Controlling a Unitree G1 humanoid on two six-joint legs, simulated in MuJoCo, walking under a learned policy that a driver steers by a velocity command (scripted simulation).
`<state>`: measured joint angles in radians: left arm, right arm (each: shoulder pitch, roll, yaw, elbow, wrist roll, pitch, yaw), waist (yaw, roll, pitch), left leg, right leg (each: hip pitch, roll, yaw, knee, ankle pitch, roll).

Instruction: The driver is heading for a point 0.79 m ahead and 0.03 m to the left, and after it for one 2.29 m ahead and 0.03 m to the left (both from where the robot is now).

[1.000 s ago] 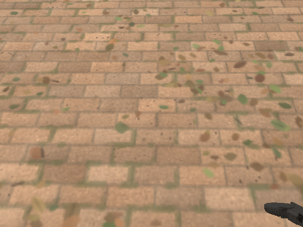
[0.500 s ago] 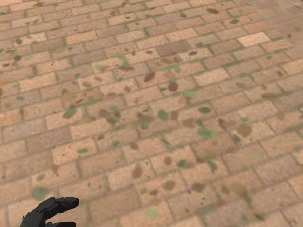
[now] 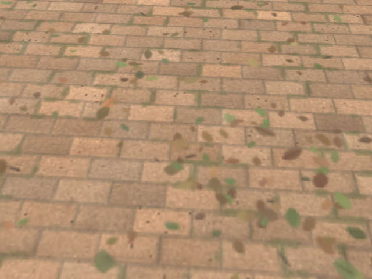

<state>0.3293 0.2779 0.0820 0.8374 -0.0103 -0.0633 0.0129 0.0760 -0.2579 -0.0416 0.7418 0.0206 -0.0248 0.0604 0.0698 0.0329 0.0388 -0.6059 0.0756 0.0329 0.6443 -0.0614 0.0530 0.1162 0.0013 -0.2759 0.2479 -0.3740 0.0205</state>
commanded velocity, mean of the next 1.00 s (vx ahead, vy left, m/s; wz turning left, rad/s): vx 0.50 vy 0.00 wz -0.02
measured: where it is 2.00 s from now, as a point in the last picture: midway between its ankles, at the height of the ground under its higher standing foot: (202, 203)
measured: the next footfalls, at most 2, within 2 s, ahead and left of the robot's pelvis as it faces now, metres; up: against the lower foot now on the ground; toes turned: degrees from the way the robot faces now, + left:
left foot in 0.06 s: +0.20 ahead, +0.11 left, +0.00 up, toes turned +5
right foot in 0.58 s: +0.53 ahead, -0.06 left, +0.00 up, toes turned +7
